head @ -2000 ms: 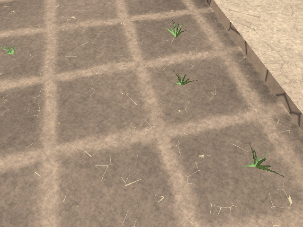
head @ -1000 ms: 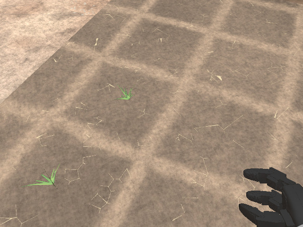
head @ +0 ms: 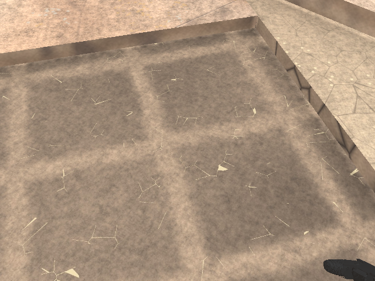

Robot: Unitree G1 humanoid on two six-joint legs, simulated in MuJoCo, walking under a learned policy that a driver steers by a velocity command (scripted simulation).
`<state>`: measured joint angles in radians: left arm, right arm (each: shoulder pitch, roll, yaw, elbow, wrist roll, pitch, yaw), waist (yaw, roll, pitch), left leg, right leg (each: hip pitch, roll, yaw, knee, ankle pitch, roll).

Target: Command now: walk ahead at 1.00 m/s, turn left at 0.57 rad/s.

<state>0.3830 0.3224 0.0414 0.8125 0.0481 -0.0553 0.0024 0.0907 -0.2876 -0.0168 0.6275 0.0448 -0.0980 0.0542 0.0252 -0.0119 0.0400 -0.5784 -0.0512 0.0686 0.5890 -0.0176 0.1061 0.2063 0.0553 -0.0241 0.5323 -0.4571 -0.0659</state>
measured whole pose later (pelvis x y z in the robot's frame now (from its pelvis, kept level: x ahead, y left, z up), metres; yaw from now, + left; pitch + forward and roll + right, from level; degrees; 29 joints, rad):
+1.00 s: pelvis +0.84 +0.29 +0.02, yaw +25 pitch +1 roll +1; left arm 0.43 0.28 0.03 0.82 -0.05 -0.08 0.01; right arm 0.14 -0.26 -0.02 0.67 -0.01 -0.10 0.03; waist 0.04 -0.03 0.04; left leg -0.42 0.04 0.05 0.64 -0.24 -0.01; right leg -0.32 -0.06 0.08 1.28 -0.36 -0.03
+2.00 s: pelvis +1.69 +0.41 +0.02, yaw -1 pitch +5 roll +2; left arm 0.03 0.18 -0.07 0.49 0.02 -0.14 -0.04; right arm 0.61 -0.22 -0.04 0.94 0.02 -0.04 -0.03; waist -0.04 0.03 -0.01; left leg 0.06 -0.06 -0.11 0.29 -0.43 0.02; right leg -1.02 -0.09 0.01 1.46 -0.53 0.05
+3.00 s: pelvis +2.58 +0.61 +0.07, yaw +18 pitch +0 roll +0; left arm 0.10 0.28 0.05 0.68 -0.04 -0.08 -0.06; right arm 0.41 -0.27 -0.04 0.83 -0.04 -0.07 -0.03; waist 0.00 -0.02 0.04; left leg 0.09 -0.04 0.09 1.00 -0.47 -0.02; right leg -0.59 0.11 -0.10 0.66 -0.15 -0.16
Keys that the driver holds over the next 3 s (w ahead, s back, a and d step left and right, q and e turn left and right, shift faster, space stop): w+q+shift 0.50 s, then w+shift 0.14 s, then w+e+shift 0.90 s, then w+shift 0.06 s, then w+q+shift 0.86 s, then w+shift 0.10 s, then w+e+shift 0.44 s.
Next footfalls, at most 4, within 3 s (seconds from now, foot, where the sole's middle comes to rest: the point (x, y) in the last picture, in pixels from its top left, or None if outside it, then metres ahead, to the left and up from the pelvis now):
0.44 right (201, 223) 0.68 -0.02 -0.74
0.88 left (84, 176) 0.87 0.46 -0.74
1.34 right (124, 97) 1.34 0.36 -0.74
1.62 left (83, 52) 1.59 0.60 -0.66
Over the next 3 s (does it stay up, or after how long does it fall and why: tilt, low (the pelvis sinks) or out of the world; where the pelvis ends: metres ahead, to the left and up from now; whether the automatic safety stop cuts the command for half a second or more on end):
stays up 2.58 0.61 0.07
